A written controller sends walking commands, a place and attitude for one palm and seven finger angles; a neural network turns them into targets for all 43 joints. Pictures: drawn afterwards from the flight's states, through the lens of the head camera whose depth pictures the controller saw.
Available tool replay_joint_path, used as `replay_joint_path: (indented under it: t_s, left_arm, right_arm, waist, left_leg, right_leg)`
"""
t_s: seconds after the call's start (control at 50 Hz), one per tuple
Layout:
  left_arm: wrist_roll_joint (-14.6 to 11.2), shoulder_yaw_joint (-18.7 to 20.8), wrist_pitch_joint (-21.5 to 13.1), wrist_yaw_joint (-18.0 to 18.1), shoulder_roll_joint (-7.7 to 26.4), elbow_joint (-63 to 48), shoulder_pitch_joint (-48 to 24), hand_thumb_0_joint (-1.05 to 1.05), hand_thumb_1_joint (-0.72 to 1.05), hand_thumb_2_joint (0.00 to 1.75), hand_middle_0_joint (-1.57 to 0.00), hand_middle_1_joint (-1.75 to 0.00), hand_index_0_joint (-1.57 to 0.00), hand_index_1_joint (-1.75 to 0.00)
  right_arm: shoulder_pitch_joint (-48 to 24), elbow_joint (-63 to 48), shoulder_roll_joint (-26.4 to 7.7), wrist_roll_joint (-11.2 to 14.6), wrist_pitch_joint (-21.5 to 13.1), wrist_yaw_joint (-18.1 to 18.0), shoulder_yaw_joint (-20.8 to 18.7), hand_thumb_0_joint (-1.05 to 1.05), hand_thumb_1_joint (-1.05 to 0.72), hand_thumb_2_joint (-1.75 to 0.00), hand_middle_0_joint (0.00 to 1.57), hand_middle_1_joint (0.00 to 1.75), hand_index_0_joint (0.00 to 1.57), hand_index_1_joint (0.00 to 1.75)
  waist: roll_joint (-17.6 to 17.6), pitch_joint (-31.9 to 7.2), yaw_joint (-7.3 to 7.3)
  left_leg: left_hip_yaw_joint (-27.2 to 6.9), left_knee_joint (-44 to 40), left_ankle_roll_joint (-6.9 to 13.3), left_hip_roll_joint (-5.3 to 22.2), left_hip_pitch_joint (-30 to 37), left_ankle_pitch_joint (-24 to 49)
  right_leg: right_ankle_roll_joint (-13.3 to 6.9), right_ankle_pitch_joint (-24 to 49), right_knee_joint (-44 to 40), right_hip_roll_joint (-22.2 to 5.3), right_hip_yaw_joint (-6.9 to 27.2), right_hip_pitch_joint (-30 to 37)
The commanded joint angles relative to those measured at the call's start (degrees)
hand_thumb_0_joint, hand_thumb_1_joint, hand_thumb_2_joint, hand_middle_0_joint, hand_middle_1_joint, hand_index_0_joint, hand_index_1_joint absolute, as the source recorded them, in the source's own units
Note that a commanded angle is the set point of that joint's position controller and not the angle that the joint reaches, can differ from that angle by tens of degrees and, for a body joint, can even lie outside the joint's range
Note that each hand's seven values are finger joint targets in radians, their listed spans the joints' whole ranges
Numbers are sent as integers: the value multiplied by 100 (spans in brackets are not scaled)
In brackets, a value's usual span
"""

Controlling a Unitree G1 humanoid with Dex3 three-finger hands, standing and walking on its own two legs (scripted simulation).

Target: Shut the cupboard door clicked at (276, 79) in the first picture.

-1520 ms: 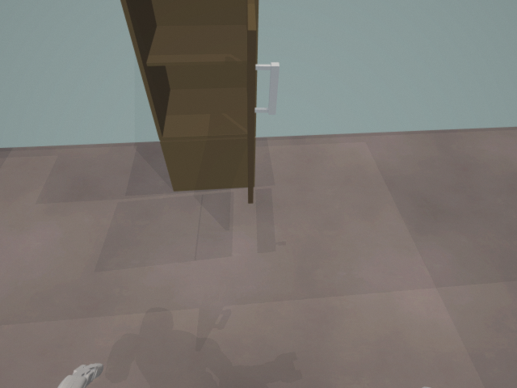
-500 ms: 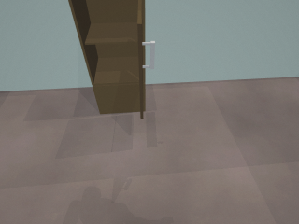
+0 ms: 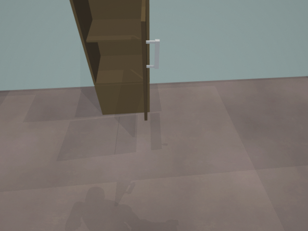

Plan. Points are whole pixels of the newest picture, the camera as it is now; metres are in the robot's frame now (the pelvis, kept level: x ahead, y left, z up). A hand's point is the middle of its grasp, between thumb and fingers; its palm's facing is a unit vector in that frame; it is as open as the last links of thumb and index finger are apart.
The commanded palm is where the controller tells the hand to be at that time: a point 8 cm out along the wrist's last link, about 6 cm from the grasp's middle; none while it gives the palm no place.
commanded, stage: look at it before walking up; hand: left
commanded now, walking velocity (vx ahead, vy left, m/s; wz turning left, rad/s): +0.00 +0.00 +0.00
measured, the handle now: (152, 54) +0.84 +0.06 +0.01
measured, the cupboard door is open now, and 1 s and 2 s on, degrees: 86 86 86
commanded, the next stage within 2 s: walk around to get in front in 1.54 s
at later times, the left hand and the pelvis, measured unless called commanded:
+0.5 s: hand out of the picture +0.09 +0.25 -0.15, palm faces -0.02 -0.94 -0.34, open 7.4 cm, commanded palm none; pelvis +0.01 +0.00 +0.00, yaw +0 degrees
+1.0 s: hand out of the picture +0.07 +0.25 -0.16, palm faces -0.03 -0.94 -0.33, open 7.4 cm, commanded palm none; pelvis +0.00 +0.00 +0.00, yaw +0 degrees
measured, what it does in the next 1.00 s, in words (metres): stands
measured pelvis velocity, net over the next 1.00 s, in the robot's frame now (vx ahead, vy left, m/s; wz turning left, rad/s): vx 0.00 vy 0.00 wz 0.00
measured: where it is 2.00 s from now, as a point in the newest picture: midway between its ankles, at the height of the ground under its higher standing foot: outside the picture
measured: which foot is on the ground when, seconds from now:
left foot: down 0.00-1.00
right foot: down 0.00-1.00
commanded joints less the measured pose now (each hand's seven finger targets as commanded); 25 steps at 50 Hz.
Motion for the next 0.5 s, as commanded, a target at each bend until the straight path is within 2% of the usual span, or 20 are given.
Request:
replay_joint_path:
  t_s: [0.0,0.24,0.48]
  left_arm:
    - [3,216,-147,59,1173,-380,-192,0,90,90,-20,-30,-20,-30]
    - [1,228,-152,62,1198,-405,-252,0,90,90,-20,-30,-20,-30]
    - [0,222,-150,60,1215,-417,-256,0,90,90,-20,-30,-20,-30]
  right_arm:
    - [-294,-362,-1159,-25,-151,-57,-244,0,-90,-90,20,30,20,30]
    - [-384,-396,-1183,-25,-156,-70,-240,0,-90,-90,20,30,20,30]
    - [-359,-403,-1198,-18,-150,-70,-236,0,-90,-90,20,30,20,30]
  waist:
    - [-25,-490,15]
    - [-7,-506,21]
    - [-38,-506,12]
  left_leg:
    - [-537,-272,163,699,174,909]
    - [-499,-300,145,725,288,1241]
    - [-500,-366,140,729,333,1172]
  right_leg:
    - [-199,897,-323,-642,579,86]
    - [-187,1274,-321,-646,524,231]
    - [-181,1210,-387,-641,532,262]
